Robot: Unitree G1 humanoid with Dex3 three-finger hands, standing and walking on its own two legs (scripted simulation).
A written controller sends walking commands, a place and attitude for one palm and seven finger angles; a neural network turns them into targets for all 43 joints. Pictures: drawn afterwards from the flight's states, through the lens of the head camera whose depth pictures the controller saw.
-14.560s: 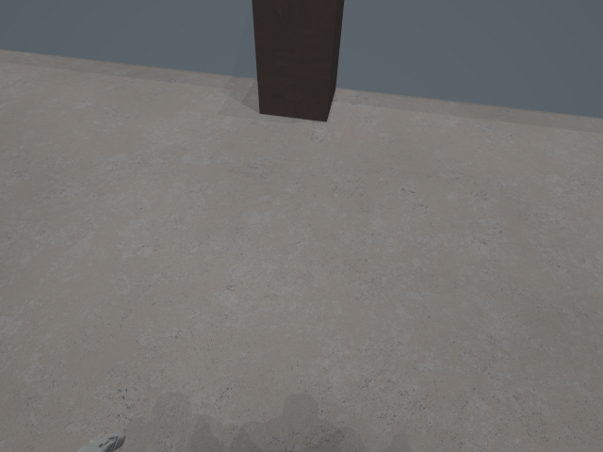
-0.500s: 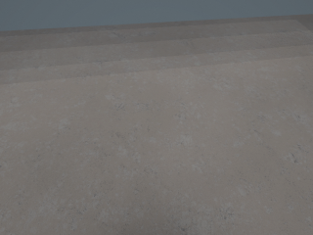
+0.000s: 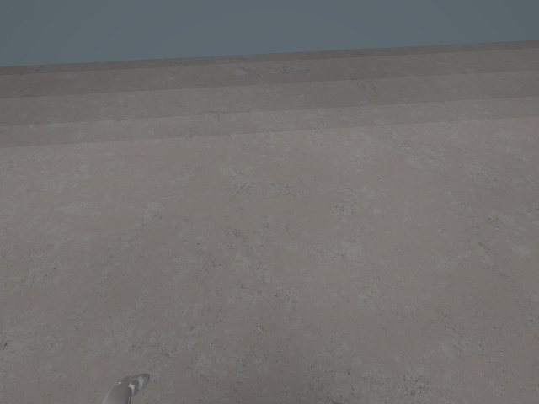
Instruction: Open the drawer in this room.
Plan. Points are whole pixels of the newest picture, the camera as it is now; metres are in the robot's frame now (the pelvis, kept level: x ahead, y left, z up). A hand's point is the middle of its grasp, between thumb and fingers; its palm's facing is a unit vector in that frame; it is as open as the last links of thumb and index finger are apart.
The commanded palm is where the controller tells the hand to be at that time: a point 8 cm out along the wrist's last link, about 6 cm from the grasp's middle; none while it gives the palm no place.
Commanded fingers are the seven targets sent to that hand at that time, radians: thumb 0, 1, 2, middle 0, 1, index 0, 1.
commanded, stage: turn or walk to find it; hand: left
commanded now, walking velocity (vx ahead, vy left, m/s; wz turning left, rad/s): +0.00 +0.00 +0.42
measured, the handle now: out of the picture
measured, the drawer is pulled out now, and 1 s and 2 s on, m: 0.00 0.00 0.00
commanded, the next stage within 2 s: none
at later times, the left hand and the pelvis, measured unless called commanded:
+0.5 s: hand out of the picture -0.06 +0.19 -0.17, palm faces +0.30 -0.92 -0.24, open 7.3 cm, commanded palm none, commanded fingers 0.00 0.90 0.90 -0.20 -0.30 -0.20 -0.30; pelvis -0.04 -0.01 +0.00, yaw +15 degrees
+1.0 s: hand out of the picture -0.04 +0.21 -0.15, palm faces +0.44 -0.86 -0.27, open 7.4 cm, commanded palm none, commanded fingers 0.00 0.90 0.90 -0.20 -0.30 -0.20 -0.30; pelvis -0.05 -0.02 +0.00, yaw +26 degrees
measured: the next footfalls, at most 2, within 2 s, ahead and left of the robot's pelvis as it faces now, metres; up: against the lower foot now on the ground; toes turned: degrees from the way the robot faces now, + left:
right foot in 0.02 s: +0.04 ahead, -0.12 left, +0.00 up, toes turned -2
left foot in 0.54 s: -0.06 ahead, +0.12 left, +0.00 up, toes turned +21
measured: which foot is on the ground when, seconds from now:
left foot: down 0.00-0.04, up 0.06-0.52, down 0.54-1.00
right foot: up 0.00-0.00, down 0.02-0.54, up 0.56-0.98, down 1.00-1.00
